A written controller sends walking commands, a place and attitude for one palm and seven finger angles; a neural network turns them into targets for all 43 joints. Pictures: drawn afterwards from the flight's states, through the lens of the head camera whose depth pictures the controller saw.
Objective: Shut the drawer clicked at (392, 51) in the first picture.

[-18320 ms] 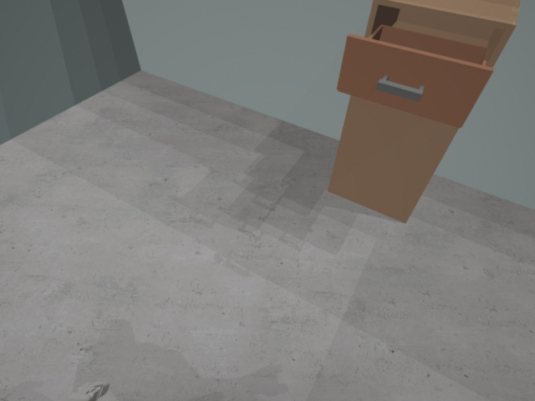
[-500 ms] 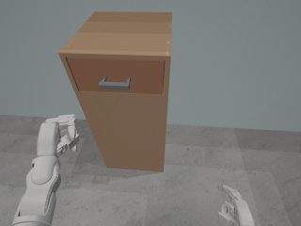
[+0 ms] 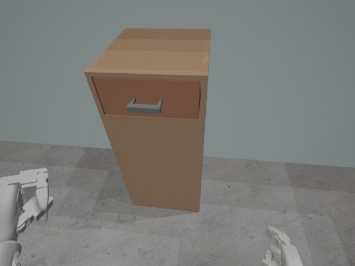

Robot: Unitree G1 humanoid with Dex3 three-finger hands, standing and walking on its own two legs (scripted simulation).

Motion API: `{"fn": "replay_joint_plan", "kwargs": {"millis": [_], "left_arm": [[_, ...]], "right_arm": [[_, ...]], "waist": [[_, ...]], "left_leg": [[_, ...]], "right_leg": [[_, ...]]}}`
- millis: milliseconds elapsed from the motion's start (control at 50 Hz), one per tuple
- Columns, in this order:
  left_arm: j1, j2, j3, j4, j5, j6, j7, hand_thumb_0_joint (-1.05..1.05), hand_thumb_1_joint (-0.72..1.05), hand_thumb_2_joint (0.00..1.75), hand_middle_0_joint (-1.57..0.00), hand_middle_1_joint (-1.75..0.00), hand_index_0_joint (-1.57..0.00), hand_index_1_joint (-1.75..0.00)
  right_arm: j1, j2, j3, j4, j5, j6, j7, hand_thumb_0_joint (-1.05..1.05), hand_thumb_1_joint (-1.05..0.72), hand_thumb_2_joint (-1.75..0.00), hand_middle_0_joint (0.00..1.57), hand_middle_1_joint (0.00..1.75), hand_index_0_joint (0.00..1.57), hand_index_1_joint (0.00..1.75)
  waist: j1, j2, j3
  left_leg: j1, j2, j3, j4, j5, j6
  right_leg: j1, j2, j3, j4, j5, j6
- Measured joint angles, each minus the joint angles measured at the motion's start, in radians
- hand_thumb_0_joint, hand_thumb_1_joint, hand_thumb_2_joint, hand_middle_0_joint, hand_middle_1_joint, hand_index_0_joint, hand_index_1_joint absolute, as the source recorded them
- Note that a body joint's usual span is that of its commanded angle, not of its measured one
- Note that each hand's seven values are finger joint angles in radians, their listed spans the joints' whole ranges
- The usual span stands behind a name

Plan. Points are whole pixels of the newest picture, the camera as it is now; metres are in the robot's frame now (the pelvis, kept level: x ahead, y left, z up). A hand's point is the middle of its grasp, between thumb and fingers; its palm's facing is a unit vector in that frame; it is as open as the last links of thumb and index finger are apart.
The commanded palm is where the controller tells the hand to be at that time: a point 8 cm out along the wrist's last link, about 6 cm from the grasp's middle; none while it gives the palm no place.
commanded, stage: draw the hand back to the body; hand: left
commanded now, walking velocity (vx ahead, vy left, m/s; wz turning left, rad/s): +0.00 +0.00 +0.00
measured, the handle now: (145, 105) +0.61 +0.20 +0.04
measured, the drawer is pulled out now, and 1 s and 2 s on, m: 0.00 0.00 0.00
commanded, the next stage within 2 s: step back with the hand held close in 0.10 s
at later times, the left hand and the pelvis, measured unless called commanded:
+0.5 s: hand (54, 199) +0.18 +0.25 +0.14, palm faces +0.30 -0.83 -0.48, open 3.2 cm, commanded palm +0.12 +0.30 +0.17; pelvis -0.02 +0.02 +0.00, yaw -1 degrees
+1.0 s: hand (15, 246) +0.10 +0.25 +0.16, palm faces +0.39 -0.81 -0.43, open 3.2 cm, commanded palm +0.04 +0.30 +0.17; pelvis -0.09 +0.02 -0.02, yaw +0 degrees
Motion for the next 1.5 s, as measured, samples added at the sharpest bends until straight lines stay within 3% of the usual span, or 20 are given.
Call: {"fn": "replay_joint_plan", "kwargs": {"millis": [240, 360, 520, 660, 820, 1020, 1100, 1200, 1260, 1300, 1400, 1500], "left_arm": [[-0.050, -0.018, -0.021, 0.031, 0.010, -0.003, 0.012, 0.01, 0.89, 0.89, -1.40, -1.60, -1.41, -1.60], [-0.033, 0.013, 0.055, 0.000, 0.014, -0.060, 0.006, 0.01, 0.89, 0.89, -1.40, -1.60, -1.41, -1.60], [0.048, 0.031, 0.035, -0.035, 0.018, -0.060, -0.001, 0.01, 0.89, 0.89, -1.40, -1.60, -1.40, -1.60], [0.079, 0.084, 0.078, -0.106, 0.020, -0.071, 0.014, 0.01, 0.89, 0.89, -1.40, -1.60, -1.40, -1.60], [0.046, 0.059, 0.093, -0.107, 0.038, -0.097, 0.021, 0.01, 0.89, 0.89, -1.40, -1.60, -1.40, -1.60], [0.034, 0.020, 0.060, -0.133, 0.043, -0.123, 0.037, 0.01, 0.89, 0.89, -1.40, -1.60, -1.41, -1.60], [0.023, 0.042, 0.066, -0.144, 0.046, -0.139, 0.048, 0.01, 0.89, 0.89, -1.40, -1.60, -1.41, -1.60], [0.020, 0.093, 0.117, -0.120, 0.067, -0.157, 0.041, 0.01, 0.89, 0.89, -1.40, -1.60, -1.41, -1.60], [0.057, 0.103, 0.161, -0.133, 0.061, -0.181, 0.038, 0.01, 0.89, 0.89, -1.40, -1.60, -1.41, -1.60], [0.060, 0.081, 0.152, -0.132, 0.048, -0.192, 0.031, 0.01, 0.89, 0.89, -1.40, -1.60, -1.41, -1.60], [0.072, 0.077, 0.077, -0.153, 0.033, -0.188, 0.012, 0.01, 0.89, 0.89, -1.40, -1.60, -1.41, -1.60], [0.096, 0.118, 0.076, -0.174, 0.025, -0.196, 0.015, 0.01, 0.88, 0.89, -1.40, -1.60, -1.41, -1.60]], "right_arm": [[-0.015, 0.018, 0.009, 0.009, -0.006, -0.036, -0.009, 0.01, -0.90, -0.90, 0.20, 0.30, 0.20, 0.30], [-0.025, 0.017, 0.005, -0.023, -0.012, 0.023, 0.005, 0.01, -0.90, -0.90, 0.20, 0.30, 0.20, 0.30], [-0.039, -0.003, -0.033, -0.051, -0.005, 0.093, 0.002, 0.01, -0.90, -0.90, 0.20, 0.30, 0.20, 0.30], [-0.031, 0.016, -0.035, -0.072, 0.000, 0.108, -0.010, 0.01, -0.90, -0.90, 0.20, 0.30, 0.20, 0.30], [-0.041, 0.033, -0.015, -0.095, 0.000, 0.070, -0.009, 0.01, -0.90, -0.90, 0.20, 0.30, 0.20, 0.30], [-0.020, 0.020, -0.009, -0.069, -0.011, 0.044, -0.003, 0.01, -0.90, -0.90, 0.20, 0.30, 0.21, 0.30], [-0.007, 0.009, -0.015, -0.055, -0.013, 0.043, -0.014, 0.01, -0.90, -0.90, 0.20, 0.30, 0.21, 0.30], [0.044, 0.028, -0.029, -0.051, -0.008, 0.029, -0.016, 0.01, -0.90, -0.90, 0.20, 0.30, 0.20, 0.30], [0.046, 0.039, -0.026, -0.050, -0.009, 0.013, -0.007, 0.01, -0.90, -0.90, 0.20, 0.30, 0.20, 0.30], [0.007, 0.035, -0.027, -0.032, -0.012, 0.006, 0.000, 0.01, -0.90, -0.90, 0.20, 0.30, 0.20, 0.30], [-0.045, 0.030, -0.031, -0.009, -0.005, 0.017, 0.006, 0.01, -0.90, -0.90, 0.20, 0.30, 0.20, 0.30], [-0.037, 0.026, -0.043, -0.011, -0.001, 0.033, -0.006, 0.01, -0.90, -0.90, 0.20, 0.30, 0.20, 0.30]], "waist": [[-0.003, -0.011, 0.018], [-0.041, -0.019, 0.008], [-0.073, -0.040, 0.031], [-0.065, -0.081, 0.032], [-0.054, -0.084, 0.023], [-0.049, -0.080, 0.010], [-0.071, -0.080, 0.016], [-0.107, -0.066, -0.008], [-0.093, -0.083, -0.035], [-0.083, -0.071, -0.003], [-0.078, -0.067, 0.037], [-0.089, -0.069, 0.001]], "left_leg": [[-0.008, -0.004, -0.002, 0.000, 0.009, 0.001], [-0.079, 0.002, -0.002, 0.020, 0.010, 0.005], [-0.156, -0.025, 0.018, 0.023, 0.033, 0.028], [-0.202, -0.040, 0.021, 0.063, 0.038, 0.041], [-0.256, -0.049, 0.016, 0.138, 0.035, 0.048], [-0.345, -0.034, -0.016, 0.222, -0.013, 0.033], [-0.360, -0.028, -0.025, 0.199, 0.071, 0.044], [-0.394, -0.024, -0.070, 0.175, 0.111, 0.044], [-0.449, -0.020, -0.054, 0.180, 0.126, 0.038], [-0.461, -0.004, -0.052, 0.168, 0.154, 0.023], [-0.438, 0.002, -0.054, 0.104, 0.219, 0.020], [-0.443, -0.018, -0.071, 0.164, 0.100, 0.007]], "right_leg": [[-0.010, -0.004, -0.001, 0.007, 0.004, -0.001], [-0.064, 0.002, -0.001, -0.013, 0.028, 0.004], [-0.154, -0.026, 0.020, 0.011, 0.048, 0.025], [-0.205, -0.044, 0.024, 0.061, 0.048, 0.035], [-0.261, -0.050, 0.045, 0.148, 0.037, 0.040], [-0.308, -0.024, 0.031, 0.139, 0.086, 0.019], [-0.330, -0.006, 0.038, 0.153, 0.026, 0.028], [-0.280, 0.066, 0.085, 0.315, -0.021, 0.037], [-0.211, 0.077, 0.119, 0.211, -0.131, 0.011], [-0.223, 0.092, 0.124, 0.189, -0.123, -0.007], [-0.219, 0.096, 0.121, 0.160, -0.052, 0.004], [-0.194, 0.086, 0.119, 0.146, -0.038, 0.016]]}}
